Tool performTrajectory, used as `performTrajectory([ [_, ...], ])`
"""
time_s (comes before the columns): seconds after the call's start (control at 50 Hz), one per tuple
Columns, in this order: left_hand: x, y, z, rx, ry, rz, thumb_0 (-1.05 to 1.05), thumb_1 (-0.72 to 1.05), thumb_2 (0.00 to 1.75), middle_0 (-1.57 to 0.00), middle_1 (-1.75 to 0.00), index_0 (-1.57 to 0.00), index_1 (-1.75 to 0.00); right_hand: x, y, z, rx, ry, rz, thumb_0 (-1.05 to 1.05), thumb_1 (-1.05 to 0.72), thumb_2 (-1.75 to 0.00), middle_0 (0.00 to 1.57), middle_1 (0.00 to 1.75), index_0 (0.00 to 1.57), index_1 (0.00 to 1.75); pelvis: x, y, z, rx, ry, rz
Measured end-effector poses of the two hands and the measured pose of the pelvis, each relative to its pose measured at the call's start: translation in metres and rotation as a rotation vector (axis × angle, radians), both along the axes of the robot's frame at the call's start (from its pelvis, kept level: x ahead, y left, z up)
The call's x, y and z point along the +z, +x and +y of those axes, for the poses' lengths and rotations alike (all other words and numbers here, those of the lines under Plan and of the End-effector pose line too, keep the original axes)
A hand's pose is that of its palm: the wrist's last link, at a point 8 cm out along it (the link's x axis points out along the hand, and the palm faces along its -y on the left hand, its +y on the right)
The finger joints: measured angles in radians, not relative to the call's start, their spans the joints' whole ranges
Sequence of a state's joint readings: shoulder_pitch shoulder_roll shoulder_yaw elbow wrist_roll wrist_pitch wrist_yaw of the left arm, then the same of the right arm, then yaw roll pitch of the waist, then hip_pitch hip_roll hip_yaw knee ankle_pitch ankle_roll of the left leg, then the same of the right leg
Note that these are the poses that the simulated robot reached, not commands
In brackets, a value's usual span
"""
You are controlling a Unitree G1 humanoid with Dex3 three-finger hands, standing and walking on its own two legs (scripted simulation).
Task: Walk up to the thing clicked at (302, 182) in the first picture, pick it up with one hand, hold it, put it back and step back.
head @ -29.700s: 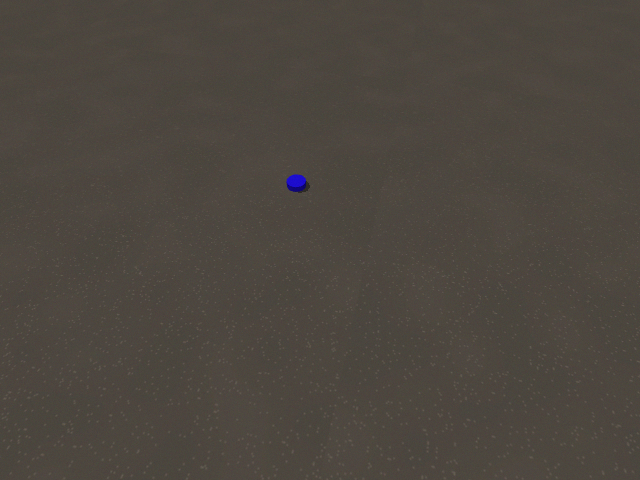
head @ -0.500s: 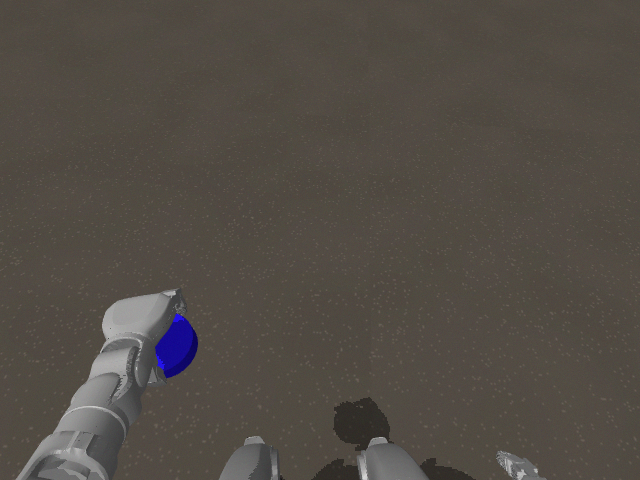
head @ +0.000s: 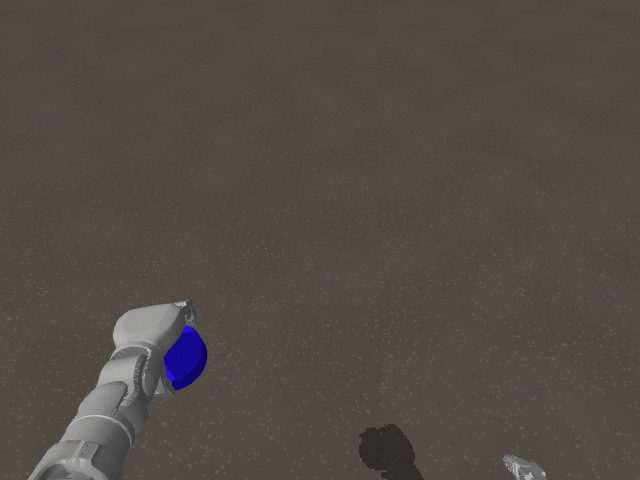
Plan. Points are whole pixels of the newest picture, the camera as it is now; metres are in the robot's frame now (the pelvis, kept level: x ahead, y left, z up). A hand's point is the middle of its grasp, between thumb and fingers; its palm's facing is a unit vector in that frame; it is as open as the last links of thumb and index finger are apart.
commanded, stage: hold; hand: left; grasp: from above
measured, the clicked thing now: (174, 356) +0.32 +0.22 -0.11
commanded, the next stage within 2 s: crouch in 1.70 s
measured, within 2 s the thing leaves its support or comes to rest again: neither
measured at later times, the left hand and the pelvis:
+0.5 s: hand (156, 354) +0.30 +0.22 -0.04, palm faces -0.45 -0.06 -0.89, open 11.5 cm; pelvis +0.00 +0.00 +0.01, yaw +0 degrees
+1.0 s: hand (156, 361) +0.28 +0.21 -0.02, palm faces -0.44 -0.06 -0.89, open 11.5 cm; pelvis -0.01 -0.01 +0.02, yaw +0 degrees
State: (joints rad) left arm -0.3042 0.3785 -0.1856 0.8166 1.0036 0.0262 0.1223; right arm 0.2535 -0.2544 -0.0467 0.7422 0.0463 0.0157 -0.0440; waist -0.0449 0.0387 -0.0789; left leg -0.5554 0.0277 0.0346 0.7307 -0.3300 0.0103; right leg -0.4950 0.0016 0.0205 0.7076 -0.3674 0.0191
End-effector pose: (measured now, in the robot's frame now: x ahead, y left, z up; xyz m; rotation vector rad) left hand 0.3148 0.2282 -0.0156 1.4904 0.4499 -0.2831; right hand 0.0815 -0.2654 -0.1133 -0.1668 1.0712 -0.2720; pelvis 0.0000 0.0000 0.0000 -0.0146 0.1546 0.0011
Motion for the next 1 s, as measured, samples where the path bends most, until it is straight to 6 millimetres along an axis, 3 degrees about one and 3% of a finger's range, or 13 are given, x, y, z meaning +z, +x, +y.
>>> performTrajectory([
  [0.32, 0.025, -0.002, -0.004, -0.022, -0.001, -0.002, -0.01, -0.15, 0.63, -0.51, -0.79, -0.49, -0.72, 0.014, 0.021, 0.0, 0.01, 0.017, -0.053, 0.01, -0.9, -0.89, 0.2, 0.3, 0.2, 0.3, 0.011, 0.005, -0.001, -0.008, 0.007, -0.05],
  [1.0, 0.054, -0.027, -0.014, -0.045, -0.012, -0.009, -0.01, -0.16, 0.63, -0.52, -0.79, -0.5, -0.71, 0.028, 0.035, 0.002, 0.042, 0.037, -0.124, 0.01, -0.9, -0.89, 0.2, 0.3, 0.2, 0.3, 0.021, -0.009, -0.008, -0.01, 0.016, -0.122],
])
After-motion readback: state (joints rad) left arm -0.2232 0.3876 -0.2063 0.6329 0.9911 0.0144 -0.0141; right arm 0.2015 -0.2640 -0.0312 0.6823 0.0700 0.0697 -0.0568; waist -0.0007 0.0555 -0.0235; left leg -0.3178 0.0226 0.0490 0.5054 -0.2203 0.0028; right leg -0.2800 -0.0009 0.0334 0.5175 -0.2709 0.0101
